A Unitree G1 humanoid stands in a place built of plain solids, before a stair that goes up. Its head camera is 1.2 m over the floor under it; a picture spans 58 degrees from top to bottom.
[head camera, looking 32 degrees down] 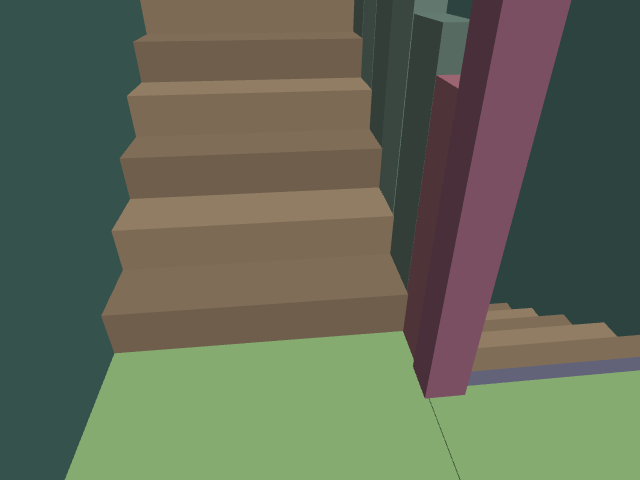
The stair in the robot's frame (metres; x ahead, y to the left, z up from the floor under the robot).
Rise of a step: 0.18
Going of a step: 0.27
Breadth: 1.09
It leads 6 degrees to the left of straight ahead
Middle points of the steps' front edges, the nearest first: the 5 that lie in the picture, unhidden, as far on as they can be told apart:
1.19 0.22 0.18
1.46 0.24 0.37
1.73 0.27 0.55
1.99 0.30 0.73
2.26 0.33 0.91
